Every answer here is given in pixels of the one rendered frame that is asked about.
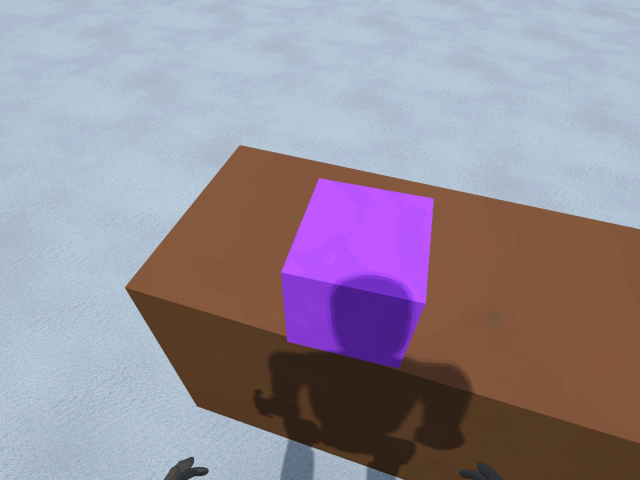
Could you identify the carton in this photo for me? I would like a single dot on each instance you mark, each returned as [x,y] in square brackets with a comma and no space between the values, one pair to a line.
[355,279]

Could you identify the pedestal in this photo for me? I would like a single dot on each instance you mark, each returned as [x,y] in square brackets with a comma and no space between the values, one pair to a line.
[526,356]

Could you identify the left robot hand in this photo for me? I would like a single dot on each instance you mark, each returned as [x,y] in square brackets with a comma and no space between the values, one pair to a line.
[183,471]

